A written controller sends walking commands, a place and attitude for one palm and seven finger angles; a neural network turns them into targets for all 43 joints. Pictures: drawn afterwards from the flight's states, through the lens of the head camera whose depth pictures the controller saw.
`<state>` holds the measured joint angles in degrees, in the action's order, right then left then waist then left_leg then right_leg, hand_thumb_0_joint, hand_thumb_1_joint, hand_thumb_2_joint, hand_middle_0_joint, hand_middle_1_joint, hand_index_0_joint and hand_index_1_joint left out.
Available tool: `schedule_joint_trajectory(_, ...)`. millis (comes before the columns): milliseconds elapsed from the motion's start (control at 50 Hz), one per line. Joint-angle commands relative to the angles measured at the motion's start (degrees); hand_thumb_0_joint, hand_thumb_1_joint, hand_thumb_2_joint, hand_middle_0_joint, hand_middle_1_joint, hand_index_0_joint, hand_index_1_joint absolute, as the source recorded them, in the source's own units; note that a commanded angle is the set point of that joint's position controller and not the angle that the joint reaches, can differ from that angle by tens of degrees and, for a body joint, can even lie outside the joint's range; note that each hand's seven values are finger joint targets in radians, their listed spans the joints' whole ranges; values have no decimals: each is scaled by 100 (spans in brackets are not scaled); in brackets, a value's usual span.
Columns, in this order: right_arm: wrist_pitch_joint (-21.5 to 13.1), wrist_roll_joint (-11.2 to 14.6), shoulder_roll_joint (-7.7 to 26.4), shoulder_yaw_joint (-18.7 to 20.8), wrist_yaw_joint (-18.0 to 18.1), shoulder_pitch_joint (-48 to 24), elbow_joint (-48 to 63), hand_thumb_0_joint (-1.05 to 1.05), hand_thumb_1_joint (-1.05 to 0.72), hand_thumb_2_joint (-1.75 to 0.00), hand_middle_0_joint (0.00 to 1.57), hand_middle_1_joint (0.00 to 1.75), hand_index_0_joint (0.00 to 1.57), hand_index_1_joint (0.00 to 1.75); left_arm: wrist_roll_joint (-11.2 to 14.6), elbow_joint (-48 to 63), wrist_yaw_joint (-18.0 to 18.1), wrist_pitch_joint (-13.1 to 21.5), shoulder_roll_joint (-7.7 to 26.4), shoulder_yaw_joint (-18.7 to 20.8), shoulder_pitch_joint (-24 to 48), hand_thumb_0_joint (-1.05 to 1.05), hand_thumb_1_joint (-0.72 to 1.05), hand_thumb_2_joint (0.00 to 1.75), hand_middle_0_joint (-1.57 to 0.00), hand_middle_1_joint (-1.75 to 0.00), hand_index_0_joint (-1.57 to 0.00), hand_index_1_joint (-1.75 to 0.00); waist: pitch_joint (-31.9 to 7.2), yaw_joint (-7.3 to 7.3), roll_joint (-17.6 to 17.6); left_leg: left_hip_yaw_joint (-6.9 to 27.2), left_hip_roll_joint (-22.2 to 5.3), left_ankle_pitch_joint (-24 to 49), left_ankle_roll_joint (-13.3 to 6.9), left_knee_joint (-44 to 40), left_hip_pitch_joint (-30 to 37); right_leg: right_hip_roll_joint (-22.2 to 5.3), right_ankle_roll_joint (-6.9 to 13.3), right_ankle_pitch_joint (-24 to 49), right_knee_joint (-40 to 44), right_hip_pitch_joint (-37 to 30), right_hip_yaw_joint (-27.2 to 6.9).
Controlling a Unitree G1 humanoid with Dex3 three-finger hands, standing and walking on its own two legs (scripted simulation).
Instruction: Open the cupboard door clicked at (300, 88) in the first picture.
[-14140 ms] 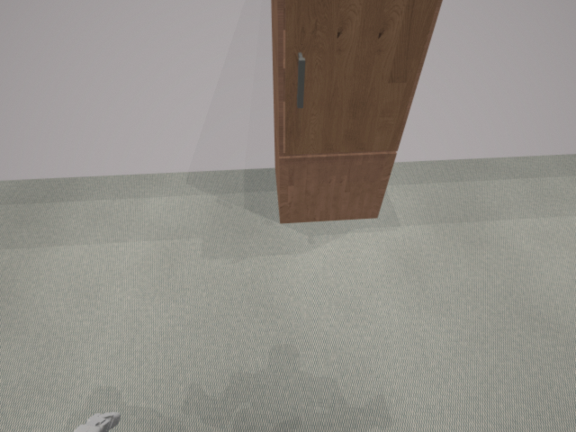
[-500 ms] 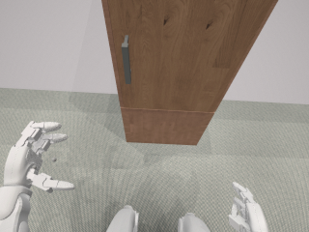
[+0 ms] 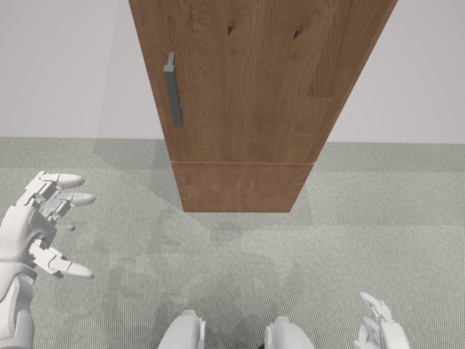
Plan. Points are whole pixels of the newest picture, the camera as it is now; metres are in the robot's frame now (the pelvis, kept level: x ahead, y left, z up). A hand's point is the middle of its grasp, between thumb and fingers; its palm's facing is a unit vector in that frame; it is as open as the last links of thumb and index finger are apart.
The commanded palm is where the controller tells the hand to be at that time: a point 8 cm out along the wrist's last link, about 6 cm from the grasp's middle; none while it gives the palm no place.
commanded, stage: raise the hand with hooked fingers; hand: left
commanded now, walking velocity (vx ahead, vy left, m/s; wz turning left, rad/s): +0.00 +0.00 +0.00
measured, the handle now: (175, 92) +0.60 +0.16 +0.04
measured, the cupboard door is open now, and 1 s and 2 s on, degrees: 0 0 0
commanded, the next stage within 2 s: move the hooked fingers beside the handle in 0.30 s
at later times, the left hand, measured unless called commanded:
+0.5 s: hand (68, 228) +0.29 +0.27 +0.04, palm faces +0.07 -1.00 -0.03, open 14.0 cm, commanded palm +0.28 +0.32 +0.05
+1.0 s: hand (98, 175) +0.38 +0.26 +0.04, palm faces +0.05 -1.00 -0.02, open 14.0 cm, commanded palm +0.36 +0.30 +0.04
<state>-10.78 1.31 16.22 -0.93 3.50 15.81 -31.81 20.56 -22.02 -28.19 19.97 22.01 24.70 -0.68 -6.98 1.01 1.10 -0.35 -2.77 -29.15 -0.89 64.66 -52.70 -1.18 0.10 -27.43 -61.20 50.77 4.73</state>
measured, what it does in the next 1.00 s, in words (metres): stands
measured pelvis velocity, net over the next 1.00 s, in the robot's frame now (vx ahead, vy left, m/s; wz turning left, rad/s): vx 0.00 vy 0.00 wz -0.01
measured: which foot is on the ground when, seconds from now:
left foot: down 0.00-1.00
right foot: down 0.00-1.00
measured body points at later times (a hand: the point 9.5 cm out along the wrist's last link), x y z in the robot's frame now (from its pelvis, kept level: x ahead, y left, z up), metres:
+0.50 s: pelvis -0.01 +0.00 +0.00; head +0.08 +0.01 +0.44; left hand +0.28 +0.33 +0.05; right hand +0.16 -0.25 -0.09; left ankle +0.02 +0.11 -0.66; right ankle +0.02 -0.12 -0.66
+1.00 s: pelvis +0.00 +0.00 -0.01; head +0.11 +0.02 +0.43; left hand +0.37 +0.31 +0.04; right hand +0.09 -0.26 -0.11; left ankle +0.02 +0.11 -0.66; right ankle +0.02 -0.12 -0.66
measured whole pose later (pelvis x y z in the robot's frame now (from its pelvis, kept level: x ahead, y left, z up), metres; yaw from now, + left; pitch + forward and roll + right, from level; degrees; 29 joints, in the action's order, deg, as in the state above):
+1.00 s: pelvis +0.00 +0.00 -0.01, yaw -1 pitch +20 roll -3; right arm -6.5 0.7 15.5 -1.3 3.1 17.8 -35.3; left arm 14.7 -39.7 -23.2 22.4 24.3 25.3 21.1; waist -6.9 3.5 0.7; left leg -0.8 -3.0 -29.2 -1.2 65.8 -56.6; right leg -0.9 -0.2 -27.1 -62.2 54.8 4.1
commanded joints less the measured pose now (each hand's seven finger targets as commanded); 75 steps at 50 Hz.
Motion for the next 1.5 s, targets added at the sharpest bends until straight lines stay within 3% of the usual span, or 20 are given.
schedule_joint_trajectory(0, -263, 26, 780, 348, 38, -13, 740, 0, -90, -90, 20, 30, 20, 30, 177, 1132, 220, 602, 1446, 729, 720, 0, -50, 30, -30, -120, -30, -120, -1732, -110, 307, 189, 238, 1768, 4, -939, 1128, 243, 107, 1260, 665, -1054, -166)
schedule_joint_trajectory(60, -226, 43, 782, 336, 36, -23, 733, 0, -90, -90, 20, 30, 20, 30, 113, 954, 235, 581, 1355, 611, 743, 0, -50, 30, -30, -120, -30, -120, -1579, -84, 493, 164, 245, 1594, 5, -975, 1054, 229, 116, 1114, 701, -988, -190)
schedule_joint_trajectory(160, -204, 57, 806, 344, 71, -9, 778, 0, -90, -90, 20, 30, 20, 30, 105, 1136, 96, 516, 1399, 522, 801, 0, -50, 30, -30, -120, -30, -120, -1820, -58, 506, 151, 244, 1647, -25, -990, 1205, 221, 102, 1225, 765, -1126, -232)
schedule_joint_trajectory(380, -200, 66, 805, 307, 94, -64, 724, 0, -90, -90, 20, 30, 20, 30, 154, 681, 44, 519, 1269, 487, 913, 0, -50, 30, -30, -120, -30, -120, -1514, -16, 278, 178, 255, 1300, -18, -976, 965, 217, 95, 907, 786, -962, -217)
schedule_joint_trajectory(440, -216, 51, 836, 286, 175, -27, 618, 0, -90, -90, 20, 30, 20, 30, 50, 604, 23, 505, 1335, 319, 1935, 0, -50, 30, -30, -120, -30, -120, -1420, 198, 208, 211, 223, 1053, -53, -839, 828, 224, 89, 651, 762, -681, -275)
schedule_joint_trajectory(480, -228, 55, 844, 277, 215, -17, 546, 0, -90, -90, 20, 30, 20, 30, -26, 540, 37, 561, 1499, 354, 2434, 0, -50, 30, -30, -120, -30, -120, -1520, 210, 367, 246, 211, 968, -41, -840, 884, 209, 106, 532, 743, -620, -297)
schedule_joint_trajectory(540, -293, 32, 823, 281, 230, 40, 520, 0, -90, -90, 20, 30, 20, 30, -80, 706, 71, 624, 1334, 104, 2722, 0, -50, 30, -30, -120, -30, -120, -1936, 154, 699, 294, 206, 1299, -17, -851, 1243, 214, 151, 804, 629, -605, -248)
schedule_joint_trajectory(560, -280, 28, 833, 299, 222, 89, 474, 0, -90, -90, 20, 30, 20, 30, -121, 657, 117, 614, 1501, 253, 2685, 0, -50, 30, -30, -120, -30, -120, -2096, 114, 696, 308, 184, 1401, 3, -883, 1395, 214, 145, 874, 639, -623, -228)
schedule_joint_trajectory(600, -243, 28, 816, 294, 197, 90, 447, 0, -90, -90, 20, 30, 20, 30, -177, 496, 205, 530, 1421, 155, 2764, 0, -50, 30, -30, -120, -30, -120, -2100, 130, 664, 308, 188, 1438, 8, -904, 1374, 198, 124, 919, 645, -642, -210)
schedule_joint_trajectory(640, -168, 15, 844, 292, 164, 165, 458, 0, -90, -90, 20, 30, 20, 30, -206, 77, 305, 387, 1657, 459, 2441, 0, -50, 30, -30, -120, -30, -120, -2114, 10, 398, 275, 193, 1586, -1, -887, 1153, 216, 128, 1087, 617, -867, -216)
schedule_joint_trajectory(740, 43, 16, 824, 289, 87, 223, 518, 0, -90, -90, 20, 30, 20, 30, -307, -407, 549, 178, 1742, 608, 2739, 0, -50, 30, -30, -120, -30, -120, -1972, 8, 227, 171, 200, 1579, -7, -891, 861, 204, 93, 1229, 629, -988, -236)
schedule_joint_trajectory(880, 171, -30, 837, 347, 27, 487, 311, 0, -90, -90, 20, 30, 20, 30, -445, -427, 562, 628, 1685, 432, 3484, 0, -50, 30, -30, -120, -30, -120, -2418, 215, 320, 171, 149, 2081, -9, -744, 1151, 241, 82, 1701, 525, -954, -260)
schedule_joint_trajectory(920, 208, -18, 850, 348, 32, 510, 229, 0, -90, -90, 20, 30, 20, 30, -471, -616, 503, 653, 1602, 296, 3732, 0, -50, 30, -30, -120, -30, -120, -2301, 299, 365, 181, 141, 1999, -15, -739, 1101, 233, 79, 1634, 536, -823, -264)
schedule_joint_trajectory(960, 247, -19, 860, 356, 26, 565, 184, 0, -90, -90, 20, 30, 20, 30, -496, -711, 447, 633, 1604, 254, 3934, 0, -50, 30, -30, -120, -30, -120, -2358, 299, 598, 200, 132, 2072, 7, -752, 1276, 243, 101, 1597, 531, -690, -240)
schedule_joint_trajectory(1120, 421, -42, 868, 368, -13, 712, 87, 0, -90, -90, 20, 30, 20, 30, -701, -1168, 779, 636, 1650, 218, 4654, 0, -50, 30, -30, -120, -30, -120, -2319, 351, 544, 332, 88, 2102, 51, -814, 1444, 244, 109, 1390, 515, -353, -135)
schedule_joint_trajectory(1180, 475, -86, 865, 373, -44, 787, 36, 0, -90, -90, 20, 30, 20, 30, -812, -1143, 957, 750, 1732, 244, 4998, 0, -50, 30, -30, -120, -30, -120, -2669, 352, 709, 346, 81, 2433, 75, -729, 1664, 238, 109, 1568, 437, -343, -149)
schedule_joint_trajectory(1240, 566, -105, 877, 349, -77, 840, 4, 0, -90, -90, 20, 30, 20, 30, -885, -1673, 1054, 767, 1763, 283, 5022, 0, -50, 30, -30, -120, -30, -120, -2434, 416, 420, 329, 78, 2245, 40, -702, 1375, 262, 106, 1530, 456, -364, -149)
schedule_joint_trajectory(1300, 667, -98, 867, 336, -107, 843, 5, 0, -90, -90, 20, 30, 20, 30, -997, -2038, 1078, 726, 1617, 102, 5324, 0, -50, 30, -30, -120, -30, -120, -2311, 482, 458, 283, 97, 1955, 29, -725, 1223, 245, 89, 1389, 489, -277, -174)
schedule_joint_trajectory(1420, 801, -142, 899, 309, -99, 955, -80, 0, -90, -90, 20, 30, 20, 30, -1154, -2443, 1136, 897, 1916, 150, 6428, 0, -50, 30, -30, -120, -30, -120, -2427, 667, 519, 331, 88, 1762, -3, -597, 1136, 252, 86, 1254, 432, -71, -217)
schedule_joint_trajectory(1480, 841, -193, 929, 296, -113, 1025, -146, 0, -90, -90, 20, 30, 20, 30, -1211, -2501, 1186, 1042, 2138, 257, 6862, 0, -50, 30, -30, -120, -30, -120, -2734, 696, 738, 382, 89, 1857, 8, -508, 1281, 256, 95, 1250, 361, 37, -223)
